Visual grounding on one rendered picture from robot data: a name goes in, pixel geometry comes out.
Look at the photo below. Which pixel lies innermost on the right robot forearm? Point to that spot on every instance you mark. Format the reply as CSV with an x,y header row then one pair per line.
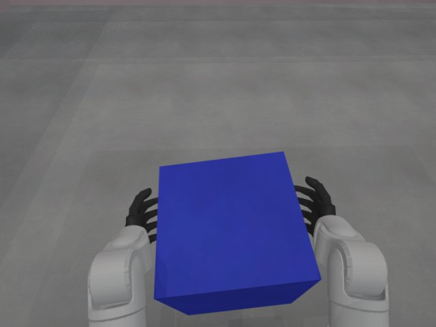
x,y
357,275

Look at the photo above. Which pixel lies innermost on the robot left hand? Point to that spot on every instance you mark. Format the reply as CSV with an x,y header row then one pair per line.
x,y
137,215

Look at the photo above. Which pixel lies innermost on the carton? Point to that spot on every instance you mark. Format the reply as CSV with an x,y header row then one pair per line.
x,y
231,235

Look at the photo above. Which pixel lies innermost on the robot right hand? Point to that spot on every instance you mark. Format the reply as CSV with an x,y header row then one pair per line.
x,y
321,205

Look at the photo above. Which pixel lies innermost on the left robot forearm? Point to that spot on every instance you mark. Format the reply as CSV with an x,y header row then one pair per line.
x,y
116,289

